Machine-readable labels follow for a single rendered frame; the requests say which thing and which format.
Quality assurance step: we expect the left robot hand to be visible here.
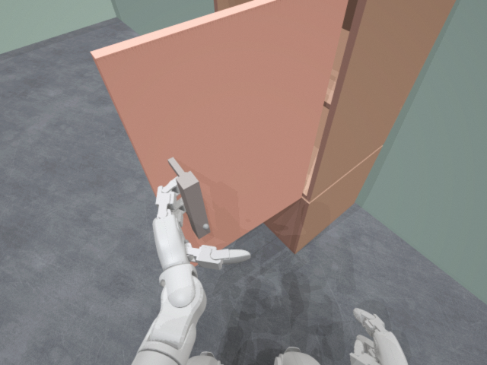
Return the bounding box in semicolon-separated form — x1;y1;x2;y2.
153;172;250;271

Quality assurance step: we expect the right robot hand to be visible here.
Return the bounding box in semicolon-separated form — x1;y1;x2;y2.
350;308;408;365

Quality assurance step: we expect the cupboard door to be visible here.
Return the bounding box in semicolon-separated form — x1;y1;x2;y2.
90;0;349;267

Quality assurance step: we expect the handle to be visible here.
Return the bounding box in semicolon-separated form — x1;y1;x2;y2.
168;157;211;239

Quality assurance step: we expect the robot right shin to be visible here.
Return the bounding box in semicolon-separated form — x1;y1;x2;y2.
285;347;300;353

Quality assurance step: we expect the robot left forearm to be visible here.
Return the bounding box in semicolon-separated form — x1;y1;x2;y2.
132;263;207;365

